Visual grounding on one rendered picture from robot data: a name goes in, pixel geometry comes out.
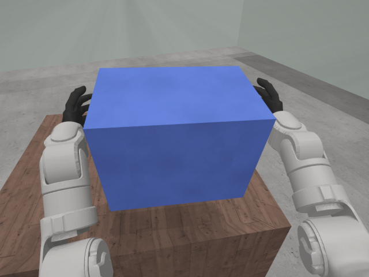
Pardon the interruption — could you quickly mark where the right robot forearm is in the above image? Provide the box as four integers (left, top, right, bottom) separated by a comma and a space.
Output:
268, 111, 369, 237

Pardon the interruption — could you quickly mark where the carton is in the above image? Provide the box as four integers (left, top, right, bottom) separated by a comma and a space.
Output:
83, 66, 276, 211

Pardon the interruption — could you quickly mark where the robot left upper arm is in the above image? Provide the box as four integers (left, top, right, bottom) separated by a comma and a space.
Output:
40, 237, 114, 277

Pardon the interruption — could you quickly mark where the robot right upper arm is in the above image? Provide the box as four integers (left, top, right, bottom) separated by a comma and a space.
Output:
298, 215, 369, 277

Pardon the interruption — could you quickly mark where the robot right hand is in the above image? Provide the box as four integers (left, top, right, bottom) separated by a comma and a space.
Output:
253, 78, 283, 113

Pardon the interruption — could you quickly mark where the robot left hand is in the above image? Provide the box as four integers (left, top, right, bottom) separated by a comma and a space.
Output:
62, 86, 92, 127

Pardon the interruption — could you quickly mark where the left robot forearm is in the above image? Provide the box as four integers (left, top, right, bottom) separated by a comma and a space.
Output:
39, 121, 98, 277

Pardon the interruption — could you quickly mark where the pedestal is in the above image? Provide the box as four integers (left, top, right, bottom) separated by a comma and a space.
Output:
0, 113, 291, 277

